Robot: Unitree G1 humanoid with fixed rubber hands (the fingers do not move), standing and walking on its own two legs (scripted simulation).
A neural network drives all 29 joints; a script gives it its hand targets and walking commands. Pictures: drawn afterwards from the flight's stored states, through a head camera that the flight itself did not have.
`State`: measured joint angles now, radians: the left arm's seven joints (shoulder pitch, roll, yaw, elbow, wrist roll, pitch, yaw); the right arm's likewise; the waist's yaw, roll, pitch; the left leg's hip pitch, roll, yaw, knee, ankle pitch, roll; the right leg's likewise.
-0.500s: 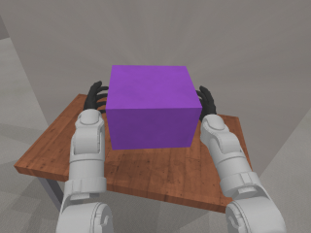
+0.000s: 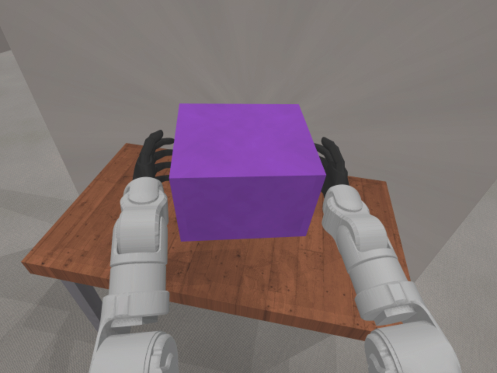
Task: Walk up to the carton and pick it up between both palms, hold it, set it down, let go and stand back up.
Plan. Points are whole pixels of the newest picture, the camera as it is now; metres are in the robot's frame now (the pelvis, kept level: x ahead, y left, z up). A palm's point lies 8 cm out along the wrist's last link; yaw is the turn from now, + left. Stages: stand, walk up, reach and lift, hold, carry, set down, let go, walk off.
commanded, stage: hold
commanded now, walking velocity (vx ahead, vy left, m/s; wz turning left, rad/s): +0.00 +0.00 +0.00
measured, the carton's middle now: (242, 169) +0.40 +0.01 +0.16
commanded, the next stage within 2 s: none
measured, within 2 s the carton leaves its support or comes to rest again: neither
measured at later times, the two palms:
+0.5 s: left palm (142, 186) +0.35 +0.16 +0.17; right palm (333, 190) +0.35 -0.13 +0.16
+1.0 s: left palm (145, 181) +0.35 +0.16 +0.17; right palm (334, 186) +0.35 -0.14 +0.16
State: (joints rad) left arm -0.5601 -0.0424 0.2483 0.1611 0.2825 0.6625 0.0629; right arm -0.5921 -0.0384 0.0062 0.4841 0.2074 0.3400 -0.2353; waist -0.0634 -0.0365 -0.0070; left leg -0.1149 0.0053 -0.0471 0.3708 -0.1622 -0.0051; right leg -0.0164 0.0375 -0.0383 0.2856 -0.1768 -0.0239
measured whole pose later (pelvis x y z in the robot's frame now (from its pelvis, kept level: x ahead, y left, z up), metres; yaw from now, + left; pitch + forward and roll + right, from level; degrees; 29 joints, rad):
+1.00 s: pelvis -0.01 +0.00 +0.00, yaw +0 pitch -6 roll -1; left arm -0.57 -0.04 0.27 0.18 0.30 0.66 0.05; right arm -0.61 -0.02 -0.02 0.51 0.19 0.33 -0.23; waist -0.06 -0.04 0.00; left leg -0.10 0.00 -0.04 0.36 -0.15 0.00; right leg -0.01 0.04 -0.04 0.29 -0.17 -0.02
